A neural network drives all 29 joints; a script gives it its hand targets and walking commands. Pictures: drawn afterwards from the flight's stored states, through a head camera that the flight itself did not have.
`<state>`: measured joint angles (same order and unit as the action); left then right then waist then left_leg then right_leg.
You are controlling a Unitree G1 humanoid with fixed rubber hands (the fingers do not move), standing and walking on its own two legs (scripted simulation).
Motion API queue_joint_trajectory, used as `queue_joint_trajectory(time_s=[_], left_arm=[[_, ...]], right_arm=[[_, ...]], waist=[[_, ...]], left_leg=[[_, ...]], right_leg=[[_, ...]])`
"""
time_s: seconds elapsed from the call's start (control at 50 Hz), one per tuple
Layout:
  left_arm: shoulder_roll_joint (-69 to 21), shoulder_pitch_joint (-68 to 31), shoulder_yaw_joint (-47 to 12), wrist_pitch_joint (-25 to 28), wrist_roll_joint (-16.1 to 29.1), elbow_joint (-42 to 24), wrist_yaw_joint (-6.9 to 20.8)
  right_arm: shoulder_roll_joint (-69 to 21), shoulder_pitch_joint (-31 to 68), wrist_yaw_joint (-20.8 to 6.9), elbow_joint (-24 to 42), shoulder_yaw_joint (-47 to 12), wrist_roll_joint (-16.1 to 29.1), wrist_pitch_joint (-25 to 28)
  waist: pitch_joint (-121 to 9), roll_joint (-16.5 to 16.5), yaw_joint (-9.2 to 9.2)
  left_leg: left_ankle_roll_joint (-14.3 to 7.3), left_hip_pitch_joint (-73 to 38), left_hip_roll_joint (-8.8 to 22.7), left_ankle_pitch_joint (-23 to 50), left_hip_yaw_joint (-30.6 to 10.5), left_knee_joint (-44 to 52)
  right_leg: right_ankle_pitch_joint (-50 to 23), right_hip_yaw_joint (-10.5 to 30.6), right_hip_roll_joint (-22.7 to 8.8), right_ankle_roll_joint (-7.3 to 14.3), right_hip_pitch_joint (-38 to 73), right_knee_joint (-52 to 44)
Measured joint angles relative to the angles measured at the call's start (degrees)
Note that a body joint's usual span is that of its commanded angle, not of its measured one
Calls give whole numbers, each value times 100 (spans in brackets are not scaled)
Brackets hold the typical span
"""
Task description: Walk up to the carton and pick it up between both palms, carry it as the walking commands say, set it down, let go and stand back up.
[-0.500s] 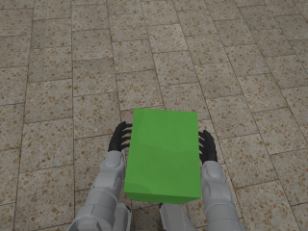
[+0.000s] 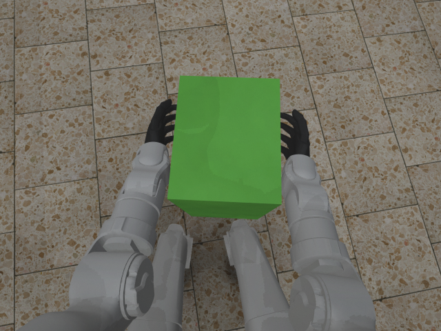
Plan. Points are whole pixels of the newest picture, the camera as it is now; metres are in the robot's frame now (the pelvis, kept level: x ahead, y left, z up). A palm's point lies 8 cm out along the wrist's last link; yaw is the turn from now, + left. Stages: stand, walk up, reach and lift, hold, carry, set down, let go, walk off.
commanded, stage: set down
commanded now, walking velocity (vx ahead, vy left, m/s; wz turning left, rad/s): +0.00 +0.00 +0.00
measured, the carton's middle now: (226, 162) +0.40 -0.04 -0.15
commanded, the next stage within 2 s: none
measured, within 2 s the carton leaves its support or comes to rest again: neither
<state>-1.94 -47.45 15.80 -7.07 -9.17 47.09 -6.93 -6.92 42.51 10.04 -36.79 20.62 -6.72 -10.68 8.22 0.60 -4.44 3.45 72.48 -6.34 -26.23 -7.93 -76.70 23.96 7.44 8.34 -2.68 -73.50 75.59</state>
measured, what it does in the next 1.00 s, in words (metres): lowers itself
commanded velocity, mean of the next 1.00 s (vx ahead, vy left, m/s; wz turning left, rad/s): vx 0.00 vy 0.00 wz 0.00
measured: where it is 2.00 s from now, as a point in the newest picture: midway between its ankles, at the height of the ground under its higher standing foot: (208, 276)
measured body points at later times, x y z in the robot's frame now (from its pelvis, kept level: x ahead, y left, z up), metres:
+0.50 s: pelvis +0.02 +0.03 -0.06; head +0.28 +0.04 +0.30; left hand +0.48 +0.10 -0.18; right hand +0.43 -0.16 -0.17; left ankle +0.09 +0.14 -0.60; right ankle +0.11 -0.12 -0.60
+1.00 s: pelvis -0.03 +0.00 -0.15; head +0.32 -0.02 +0.11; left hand +0.50 +0.08 -0.30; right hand +0.45 -0.17 -0.31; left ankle +0.09 +0.14 -0.60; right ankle +0.11 -0.12 -0.60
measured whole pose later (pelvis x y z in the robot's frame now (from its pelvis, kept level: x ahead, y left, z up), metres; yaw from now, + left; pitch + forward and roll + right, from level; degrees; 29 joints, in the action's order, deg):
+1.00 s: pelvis -0.03 +0.00 -0.15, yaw +1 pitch +25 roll +1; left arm 5.2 -70.6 11.5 -19.1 -1.8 34.3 -9.9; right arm -0.9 62.8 11.1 -23.3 21.4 -1.5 -19.7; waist 30.3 1.6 -5.0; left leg 5.9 101.2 -11.3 -31.9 -6.3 -107.8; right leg 30.1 7.1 10.5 -6.1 -102.3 107.3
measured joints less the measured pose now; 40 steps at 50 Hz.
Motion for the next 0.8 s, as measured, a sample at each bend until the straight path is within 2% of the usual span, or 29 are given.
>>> queue_joint_trajectory(time_s=[0.08, 0.16, 0.3, 0.4, 0.48, 0.6, 0.7, 0.8], left_arm=[[-60, -135, 158, -93, 52, -168, 37], [-68, -130, 153, -219, 196, -388, 21], [-50, -19, -28, -310, 393, -487, -51], [-112, -240, -30, -353, 209, -315, -93], [-205, -434, -67, -324, 1, -253, -229], [-94, -637, -104, -379, 28, -373, -284], [90, -1050, -212, -477, 217, -731, -310], [265, -1790, -268, -665, 350, -1051, -327]], right_arm=[[-16, 113, -48, 119, 116, -10, -20], [-4, 129, -52, 209, 44, -84, -53], [-73, -53, -59, 354, 48, -147, -83], [-56, -73, -186, 258, 268, -120, 51], [82, -36, -276, 269, 321, 54, 116], [197, 373, -308, 133, 327, 141, 108], [239, 865, -318, 429, 404, 173, 48], [386, 1468, -306, 879, 481, 223, -109]], waist=[[-47, 58, 109], [-191, 184, 110], [-617, 317, -67], [-780, 236, -192], [-758, 139, -158], [-668, 188, -187], [111, 193, -187], [1451, 194, -115]], left_leg=[[-16, 393, -50, -98, 54, -293], [-61, 786, -152, -192, 62, -560], [-140, 1403, -309, -383, 13, -1013], [-176, 1787, -371, -462, -11, -1268], [-180, 2097, -387, -475, -26, -1436], [-117, 2672, -477, -472, -129, -1782], [-19, 2735, -546, -489, -211, -2125], [82, 2477, -564, -515, -234, -2469]], right_leg=[[105, 48, 18, -59, -392, 297], [248, 44, -31, -122, -749, 556], [508, -26, -105, -218, -1268, 925], [600, -57, -110, -280, -1604, 1115], [603, -74, -83, -314, -1892, 1236], [618, -191, -87, -323, -2428, 1531], [643, -294, -76, -314, -2489, 1867], [644, -346, -20, -298, -2264, 2226]])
